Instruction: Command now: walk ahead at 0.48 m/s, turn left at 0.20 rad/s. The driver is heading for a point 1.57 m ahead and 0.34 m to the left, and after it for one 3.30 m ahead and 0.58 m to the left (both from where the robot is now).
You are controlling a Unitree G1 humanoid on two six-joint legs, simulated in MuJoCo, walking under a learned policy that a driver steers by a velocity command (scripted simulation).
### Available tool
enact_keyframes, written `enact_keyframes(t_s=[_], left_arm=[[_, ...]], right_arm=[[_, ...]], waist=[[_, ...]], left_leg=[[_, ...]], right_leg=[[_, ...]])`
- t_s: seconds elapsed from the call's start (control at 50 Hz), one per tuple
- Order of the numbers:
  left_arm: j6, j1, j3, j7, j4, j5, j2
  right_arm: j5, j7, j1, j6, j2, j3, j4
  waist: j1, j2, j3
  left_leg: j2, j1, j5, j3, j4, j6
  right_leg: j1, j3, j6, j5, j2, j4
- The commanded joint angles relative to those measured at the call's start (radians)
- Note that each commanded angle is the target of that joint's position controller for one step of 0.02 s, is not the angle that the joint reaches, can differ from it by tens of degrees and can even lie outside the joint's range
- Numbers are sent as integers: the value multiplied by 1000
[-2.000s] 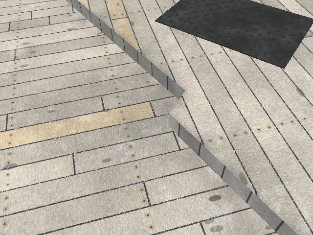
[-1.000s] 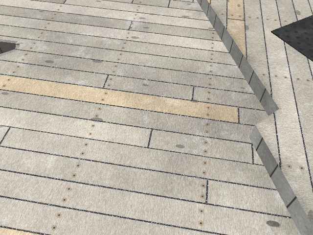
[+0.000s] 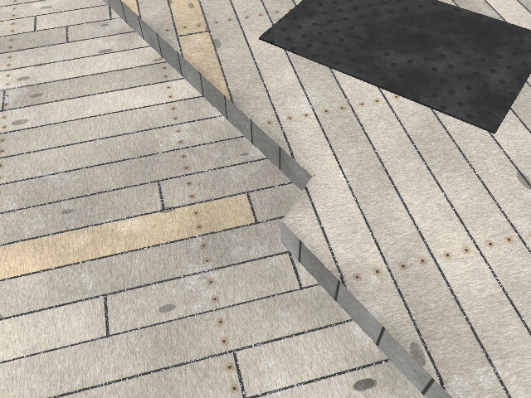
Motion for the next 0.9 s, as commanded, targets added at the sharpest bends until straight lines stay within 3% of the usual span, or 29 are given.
enact_keyframes(t_s=[0.02, 0.08, 0.16, 0.22, 0.3, 0.36, 0.4, 0.42, 0.44, 0.46, 0.48, 0.5, 0.52, 0.54, 0.56, 0.62, 0.7, 0.74, 0.8, 0.86, 0.88, 0.9], left_arm=[[-32, 63, 32, 3, -11, 11, 85], [-56, 57, 40, 6, 21, 13, 101], [-57, 74, 44, 20, 44, 17, 125], [-51, 119, 49, 33, 63, 8, 156], [-17, 189, 56, 41, 94, -7, 178], [11, 172, 65, 54, 83, -11, 220], [29, 154, 70, 62, 69, -15, 246], [27, 132, 64, 65, 56, -19, 240], [4, 227, 23, 52, 11, 21, 99], [-43, 212, 5, 33, -16, 5, 97], [-70, 75, 28, 19, -43, -35, 178], [-82, 41, 22, 18, -63, -40, 172], [-82, 46, 22, 26, -50, -19, 162], [-72, 63, 29, 30, -45, -2, 172], [-58, 79, 33, 29, -46, 5, 173], [-28, 80, 23, 32, -53, 17, 134], [-29, -62, 0, 27, -81, 13, 88], [-37, -125, -4, 16, -93, 2, 88], [-49, -175, 6, 3, -114, -5, 121], [-56, -128, 20, -3, -115, -5, 154], [-59, -63, 29, -2, -99, -2, 167], [-62, 51, 47, 3, -70, 6, 200]], right_arm=[[-6, -3, -9, 1, -84, -27, -75], [-8, -4, -20, 33, -49, -24, -84], [-16, 6, -133, 24, -47, -20, -132], [-22, 30, -253, 15, -21, -4, -178], [-20, 60, -364, 13, -20, 2, -255], [-18, 73, -327, 21, -57, -16, -287], [-14, 66, -139, 31, -128, -55, -259], [-16, 49, 26, 38, -184, -88, -222], [-18, 29, 66, 44, -291, -110, -211], [-26, 33, 67, 28, -280, -98, -248], [-35, 35, 56, 18, -207, -80, -246], [-28, 35, 1, 9, -172, -70, -245], [-22, 33, -71, 7, -141, -60, -257], [-28, 29, -118, 6, -114, -51, -273], [-36, 26, -138, 6, -109, -48, -286], [-31, 12, -126, -1, -137, -55, -271], [-26, -5, -67, 4, -139, -51, -233], [-27, -4, -23, 6, -146, -50, -212], [-23, -3, 13, 13, -148, -50, -188], [-28, -7, 10, 25, -154, -53, -174], [-28, -8, -10, 29, -150, -52, -177], [-33, -7, -14, 31, -122, -42, -183]], waist=[[35, -129, -78], [9, -90, -17], [32, -76, 29], [80, -48, 51], [111, -44, 61], [56, -99, -16], [-54, -126, -132], [-150, -83, -210], [-65, 171, -300], [-59, 162, -467], [-108, 57, -373], [-69, -3, -241], [-12, -73, -161], [24, -55, -120], [47, -32, -106], [61, -9, -87], [-7, 36, -66], [-47, 57, -61], [-62, 68, -41], [-24, 103, -34], [18, 104, -59], [71, 80, -145]], left_leg=[[90, -234, 135, -72, 32, 6], [86, -272, 198, -86, -15, -15], [59, -321, 411, -72, -256, -25], [45, -314, 497, 3, -424, -14], [24, -396, 421, 54, -527, 21], [-57, -273, 273, 135, -534, 71], [-133, -18, 195, 162, -549, 127], [-132, 262, 260, 98, -634, 172], [120, 655, 278, -340, -610, 311], [275, 816, 140, -823, -787, 461], [245, 761, 143, -706, -848, 387], [208, 608, 195, -562, -858, 341], [160, 446, 283, -454, -868, 303], [128, 330, 370, -386, -891, 290], [105, 253, 414, -357, -915, 286], [73, 133, 542, -257, -941, 283], [0, 85, 477, -136, -928, 207], [18, 104, 365, -156, -930, 195], [80, 219, 339, -224, -876, 190], [132, 316, 435, -278, -812, 163], [113, 326, 561, -264, -746, 145], [53, 305, 652, -218, -592, 116]], right_leg=[[236, 267, -148, 53, -267, -336], [171, 138, -145, 191, -257, -382], [185, 8, -121, 234, -219, -407], [240, -48, -105, 274, -233, -414], [431, -86, -95, 419, -286, -330], [494, -122, -68, 865, -294, -157], [448, -132, -46, 1038, -278, 130], [282, -143, -8, 868, -237, 383], [-164, -112, 53, -25, -91, 754], [-391, 134, 63, -441, 53, 965], [-492, 218, 38, -352, -10, 972], [-498, 205, 22, -258, -54, 881], [-439, 195, 29, -203, -95, 782], [-367, 194, 43, -166, -120, 713], [-311, 192, 56, -145, -131, 684], [-276, 152, 107, -70, -131, 554], [-205, 118, 125, 225, -94, 216], [-169, 108, 120, 321, -67, 118], [-208, 129, 83, 271, -63, 36], [-185, 132, 31, 136, -56, 1], [-101, 106, 8, 121, -35, -34], [69, 107, -26, 164, -46, -40]])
